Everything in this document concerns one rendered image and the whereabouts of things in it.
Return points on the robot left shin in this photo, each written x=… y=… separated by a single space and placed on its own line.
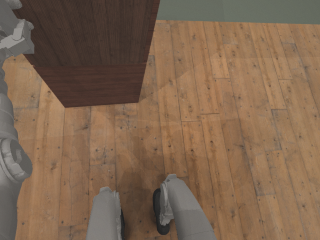
x=118 y=220

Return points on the robot shin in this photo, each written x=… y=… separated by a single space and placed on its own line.
x=118 y=220
x=166 y=214

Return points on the handle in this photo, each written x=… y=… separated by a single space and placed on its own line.
x=8 y=22

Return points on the robot left upper arm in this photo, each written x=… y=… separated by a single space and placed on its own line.
x=15 y=167

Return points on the robot right shin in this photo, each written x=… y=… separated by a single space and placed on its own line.
x=166 y=214

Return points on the left robot forearm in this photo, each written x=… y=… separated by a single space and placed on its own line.
x=7 y=129

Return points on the cupboard door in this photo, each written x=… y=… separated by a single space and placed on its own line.
x=87 y=32

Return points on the left robot hand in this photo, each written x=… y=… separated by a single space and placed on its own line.
x=16 y=44

